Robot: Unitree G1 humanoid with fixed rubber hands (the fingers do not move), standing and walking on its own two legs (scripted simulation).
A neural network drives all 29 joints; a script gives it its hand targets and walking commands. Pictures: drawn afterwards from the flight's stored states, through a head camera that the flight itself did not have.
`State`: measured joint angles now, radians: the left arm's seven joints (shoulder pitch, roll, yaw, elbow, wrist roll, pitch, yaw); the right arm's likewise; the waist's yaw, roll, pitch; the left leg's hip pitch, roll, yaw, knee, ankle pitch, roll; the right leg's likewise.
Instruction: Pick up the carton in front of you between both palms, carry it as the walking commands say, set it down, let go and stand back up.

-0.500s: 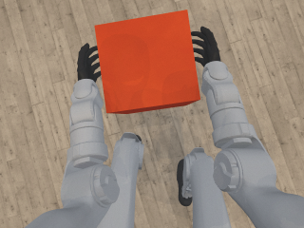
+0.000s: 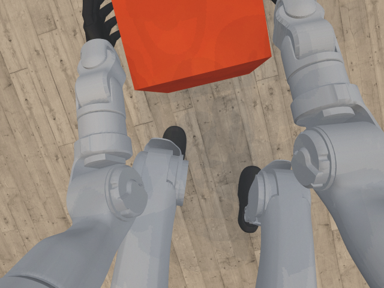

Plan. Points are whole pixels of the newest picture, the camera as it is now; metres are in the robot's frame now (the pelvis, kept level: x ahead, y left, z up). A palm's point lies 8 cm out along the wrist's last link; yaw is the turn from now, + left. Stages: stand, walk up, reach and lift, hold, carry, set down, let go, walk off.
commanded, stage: set down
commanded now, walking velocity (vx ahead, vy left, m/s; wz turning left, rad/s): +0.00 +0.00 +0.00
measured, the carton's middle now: (194, 28) +0.52 +0.12 -0.24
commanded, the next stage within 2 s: none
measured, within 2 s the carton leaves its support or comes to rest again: rests again in 1.24 s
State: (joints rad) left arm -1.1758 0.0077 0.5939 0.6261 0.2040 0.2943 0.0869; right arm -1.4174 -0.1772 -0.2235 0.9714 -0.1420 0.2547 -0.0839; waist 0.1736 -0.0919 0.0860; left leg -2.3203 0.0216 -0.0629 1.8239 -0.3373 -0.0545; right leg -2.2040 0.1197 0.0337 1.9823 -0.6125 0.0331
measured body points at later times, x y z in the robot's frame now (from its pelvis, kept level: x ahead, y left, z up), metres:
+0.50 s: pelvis +0.01 -0.01 -0.04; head +0.37 +0.01 +0.22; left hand +0.48 +0.28 -0.19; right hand +0.59 +0.00 -0.22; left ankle +0.16 +0.14 -0.40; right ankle +0.08 -0.12 -0.40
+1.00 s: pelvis +0.01 -0.01 -0.04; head +0.38 +0.00 +0.20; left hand +0.48 +0.30 -0.21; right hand +0.58 +0.01 -0.23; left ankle +0.16 +0.14 -0.40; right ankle +0.08 -0.12 -0.40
